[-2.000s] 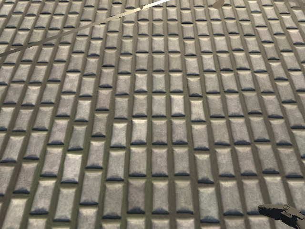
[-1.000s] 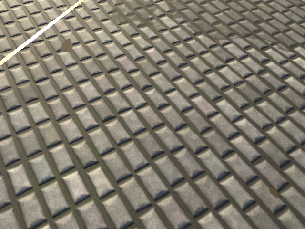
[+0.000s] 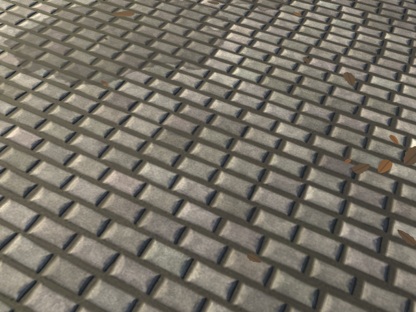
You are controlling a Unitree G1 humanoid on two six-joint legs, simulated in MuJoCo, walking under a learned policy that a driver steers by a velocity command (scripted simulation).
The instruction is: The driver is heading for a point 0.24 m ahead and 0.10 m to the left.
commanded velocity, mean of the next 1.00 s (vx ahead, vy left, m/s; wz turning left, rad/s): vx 0.12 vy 0.00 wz -0.04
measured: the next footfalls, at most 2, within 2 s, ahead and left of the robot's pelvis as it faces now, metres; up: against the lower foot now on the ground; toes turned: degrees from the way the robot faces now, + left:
right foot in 0.26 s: +0.30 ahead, -0.14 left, +0.00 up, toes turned +0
left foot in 0.58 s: +0.26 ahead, +0.10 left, +0.00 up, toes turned +0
